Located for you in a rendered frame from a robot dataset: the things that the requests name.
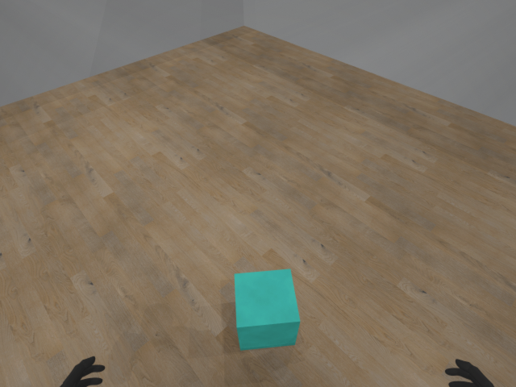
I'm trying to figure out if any carton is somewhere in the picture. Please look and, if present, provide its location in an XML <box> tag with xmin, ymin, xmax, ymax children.
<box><xmin>235</xmin><ymin>269</ymin><xmax>300</xmax><ymax>351</ymax></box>

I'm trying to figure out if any robot right hand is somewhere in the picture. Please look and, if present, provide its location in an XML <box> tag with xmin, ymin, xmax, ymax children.
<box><xmin>445</xmin><ymin>359</ymin><xmax>494</xmax><ymax>387</ymax></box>

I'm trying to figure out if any robot left hand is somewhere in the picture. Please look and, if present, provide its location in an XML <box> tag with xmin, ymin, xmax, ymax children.
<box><xmin>60</xmin><ymin>356</ymin><xmax>105</xmax><ymax>387</ymax></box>

